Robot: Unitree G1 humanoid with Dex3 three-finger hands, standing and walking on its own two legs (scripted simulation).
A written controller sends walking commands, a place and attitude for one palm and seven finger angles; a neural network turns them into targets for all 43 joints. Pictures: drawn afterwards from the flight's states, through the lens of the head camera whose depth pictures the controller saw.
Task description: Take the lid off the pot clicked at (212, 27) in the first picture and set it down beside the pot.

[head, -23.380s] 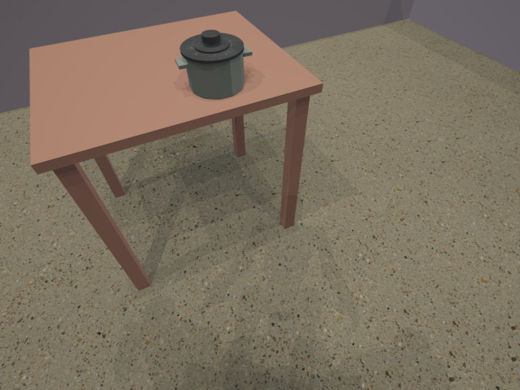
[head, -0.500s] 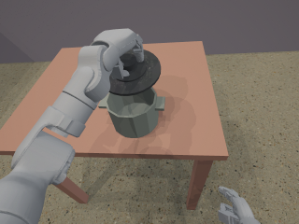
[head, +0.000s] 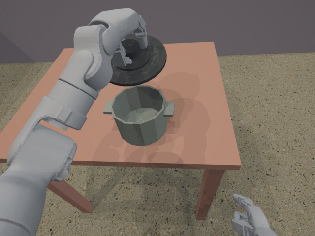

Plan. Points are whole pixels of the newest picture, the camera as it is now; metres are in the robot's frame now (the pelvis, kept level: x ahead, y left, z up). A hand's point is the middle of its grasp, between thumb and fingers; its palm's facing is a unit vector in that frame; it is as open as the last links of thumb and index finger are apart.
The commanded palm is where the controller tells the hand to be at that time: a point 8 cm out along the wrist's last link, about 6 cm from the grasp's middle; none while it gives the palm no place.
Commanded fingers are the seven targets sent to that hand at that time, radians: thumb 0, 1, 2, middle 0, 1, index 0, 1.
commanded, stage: lift the lid straight up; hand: left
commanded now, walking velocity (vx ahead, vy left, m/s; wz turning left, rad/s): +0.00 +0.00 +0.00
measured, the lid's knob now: (129, 49) +0.48 +0.08 +0.24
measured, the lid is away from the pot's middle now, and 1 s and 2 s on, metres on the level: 0.03 0.11 0.23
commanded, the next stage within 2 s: move the lid sideways beside the pot in 0.14 s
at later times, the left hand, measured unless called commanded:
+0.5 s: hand (116, 49) +0.45 +0.10 +0.26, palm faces -0.10 -0.07 -0.99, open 7.9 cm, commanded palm +0.41 +0.13 +0.34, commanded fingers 0.00 0.56 1.11 -0.85 -0.96 -0.86 -0.95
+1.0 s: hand (77, 57) +0.43 +0.19 +0.26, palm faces -0.15 -0.06 -0.99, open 7.9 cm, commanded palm +0.41 +0.20 +0.34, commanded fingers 0.00 0.56 1.11 -0.85 -0.96 -0.86 -0.95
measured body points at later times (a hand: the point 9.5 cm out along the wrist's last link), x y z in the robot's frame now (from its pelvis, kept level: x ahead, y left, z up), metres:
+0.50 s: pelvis +0.00 +0.01 +0.00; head +0.03 -0.04 +0.45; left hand +0.45 +0.11 +0.32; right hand +0.20 -0.22 -0.11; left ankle +0.00 +0.09 -0.75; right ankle +0.01 -0.12 -0.75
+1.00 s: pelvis -0.01 +0.01 +0.00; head +0.02 -0.02 +0.45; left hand +0.43 +0.19 +0.31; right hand +0.19 -0.23 -0.11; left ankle +0.00 +0.09 -0.75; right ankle +0.01 -0.12 -0.75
